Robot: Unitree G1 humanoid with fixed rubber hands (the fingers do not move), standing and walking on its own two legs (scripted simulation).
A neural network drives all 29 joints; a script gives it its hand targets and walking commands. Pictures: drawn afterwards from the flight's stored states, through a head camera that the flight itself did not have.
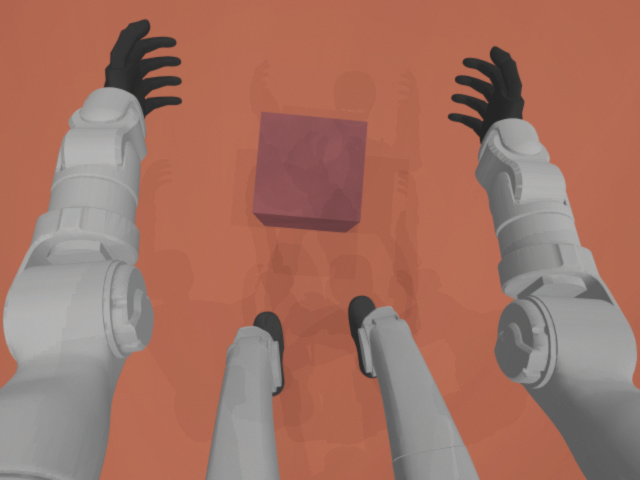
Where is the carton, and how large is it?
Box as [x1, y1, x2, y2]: [252, 112, 366, 232]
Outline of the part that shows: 261,112 252,212 264,225 345,232 356,224 360,218 366,122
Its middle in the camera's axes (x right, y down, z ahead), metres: -0.03 -0.14 +0.88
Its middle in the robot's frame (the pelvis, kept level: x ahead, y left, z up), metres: +0.53 -0.04 -0.53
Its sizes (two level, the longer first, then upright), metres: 0.210 0.200 0.250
